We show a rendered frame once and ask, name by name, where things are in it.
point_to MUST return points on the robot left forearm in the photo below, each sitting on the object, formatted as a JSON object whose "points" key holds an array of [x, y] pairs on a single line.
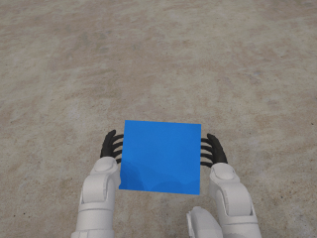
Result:
{"points": [[97, 201]]}

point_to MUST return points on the robot right forearm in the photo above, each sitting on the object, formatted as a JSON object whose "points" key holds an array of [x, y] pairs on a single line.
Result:
{"points": [[235, 208]]}

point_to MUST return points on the carton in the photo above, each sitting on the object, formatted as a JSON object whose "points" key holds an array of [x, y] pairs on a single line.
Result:
{"points": [[161, 157]]}

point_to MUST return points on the right robot thigh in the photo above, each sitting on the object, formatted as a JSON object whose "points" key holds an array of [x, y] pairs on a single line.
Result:
{"points": [[201, 224]]}

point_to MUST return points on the robot right hand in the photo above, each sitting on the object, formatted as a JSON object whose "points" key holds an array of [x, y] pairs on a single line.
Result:
{"points": [[218, 155]]}

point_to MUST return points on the robot left hand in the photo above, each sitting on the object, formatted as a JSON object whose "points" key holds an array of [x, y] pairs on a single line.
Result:
{"points": [[108, 147]]}

